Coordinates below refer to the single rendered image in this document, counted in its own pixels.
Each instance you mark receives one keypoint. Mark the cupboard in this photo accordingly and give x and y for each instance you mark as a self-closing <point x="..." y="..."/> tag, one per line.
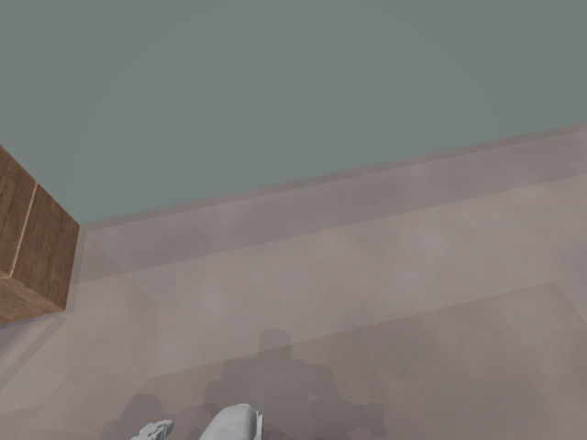
<point x="37" y="246"/>

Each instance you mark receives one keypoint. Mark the left robot thigh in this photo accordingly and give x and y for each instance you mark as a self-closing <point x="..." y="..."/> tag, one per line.
<point x="239" y="422"/>

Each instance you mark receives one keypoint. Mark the robot left hand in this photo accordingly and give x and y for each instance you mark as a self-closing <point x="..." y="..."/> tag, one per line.
<point x="155" y="431"/>

